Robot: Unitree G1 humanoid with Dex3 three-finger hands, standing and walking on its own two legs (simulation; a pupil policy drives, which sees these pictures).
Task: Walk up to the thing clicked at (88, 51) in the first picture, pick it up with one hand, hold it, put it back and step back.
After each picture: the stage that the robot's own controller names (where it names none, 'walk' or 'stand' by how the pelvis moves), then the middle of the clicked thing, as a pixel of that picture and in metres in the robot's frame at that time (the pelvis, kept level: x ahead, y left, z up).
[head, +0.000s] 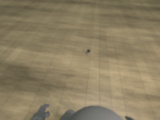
stand; (88, 52) +1.27 +0.02 -0.72
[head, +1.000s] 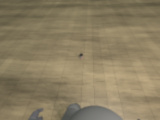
walk; (81, 56) +1.13 +0.24 -0.70
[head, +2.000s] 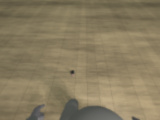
walk; (72, 73) +0.68 +0.28 -0.71
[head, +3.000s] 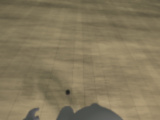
walk; (67, 93) +0.38 +0.19 -0.70
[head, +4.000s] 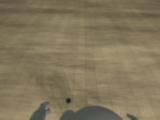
stand; (68, 101) +0.30 +0.21 -0.72
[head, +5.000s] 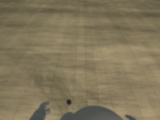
stand; (69, 102) +0.28 +0.20 -0.73
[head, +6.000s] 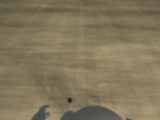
stand; (70, 101) +0.29 +0.20 -0.73
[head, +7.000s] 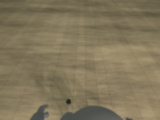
stand; (68, 102) +0.28 +0.21 -0.73
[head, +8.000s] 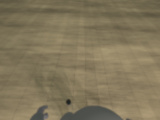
stand; (68, 102) +0.28 +0.21 -0.73
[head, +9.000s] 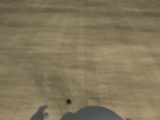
go down; (69, 102) +0.28 +0.21 -0.73
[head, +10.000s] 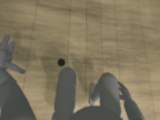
go down; (61, 63) +0.37 +0.22 -0.34
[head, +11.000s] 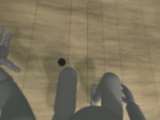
approach; (62, 63) +0.38 +0.22 -0.31
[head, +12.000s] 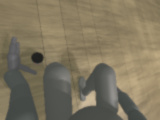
close in; (37, 59) +0.37 +0.25 -0.22
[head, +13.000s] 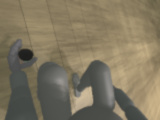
close; (25, 57) +0.37 +0.26 -0.22
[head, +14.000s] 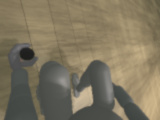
lift; (26, 56) +0.37 +0.25 -0.22
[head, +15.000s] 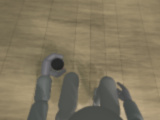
lift; (58, 67) +0.31 +0.21 -0.03
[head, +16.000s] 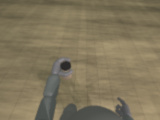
lift; (66, 70) +0.33 +0.16 +0.03
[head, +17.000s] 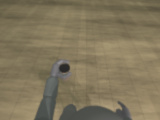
hold; (65, 72) +0.32 +0.17 +0.01
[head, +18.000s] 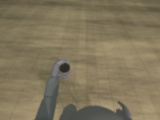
hold; (65, 72) +0.32 +0.17 +0.01
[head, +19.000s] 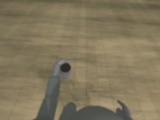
crouch; (66, 72) +0.33 +0.16 +0.00
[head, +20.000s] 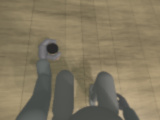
lower; (53, 52) +0.43 +0.22 -0.08
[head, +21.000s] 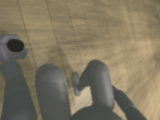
lower; (17, 49) +0.41 +0.29 -0.21
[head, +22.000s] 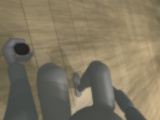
lower; (23, 52) +0.39 +0.28 -0.22
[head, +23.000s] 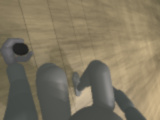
lower; (21, 52) +0.39 +0.28 -0.22
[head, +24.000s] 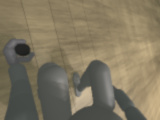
lower; (23, 53) +0.39 +0.27 -0.22
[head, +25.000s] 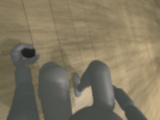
loosen; (29, 55) +0.38 +0.25 -0.22
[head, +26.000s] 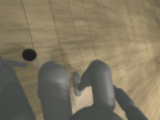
withdraw; (29, 56) +0.38 +0.24 -0.22
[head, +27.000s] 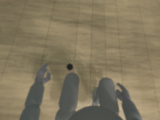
walk; (70, 67) +0.39 +0.18 -0.42
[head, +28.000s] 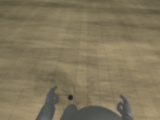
stand; (70, 98) +0.31 +0.17 -0.66
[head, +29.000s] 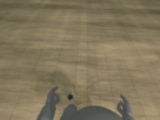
stand; (70, 97) +0.33 +0.18 -0.66
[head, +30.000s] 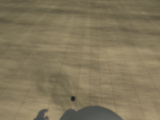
stand; (73, 99) +0.34 +0.16 -0.72
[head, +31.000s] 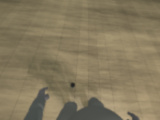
walk; (72, 85) +0.37 +0.12 -0.71
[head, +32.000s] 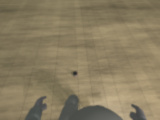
walk; (75, 74) +0.57 +0.18 -0.69
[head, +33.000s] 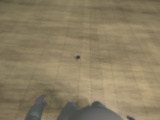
stand; (78, 58) +0.91 +0.18 -0.69
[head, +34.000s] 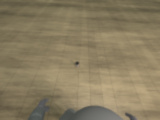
stand; (77, 64) +0.93 +0.20 -0.71
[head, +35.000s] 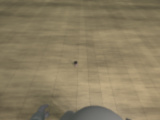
stand; (75, 64) +0.93 +0.22 -0.73
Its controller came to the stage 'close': yes
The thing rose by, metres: 0.72
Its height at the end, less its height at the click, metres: +0.00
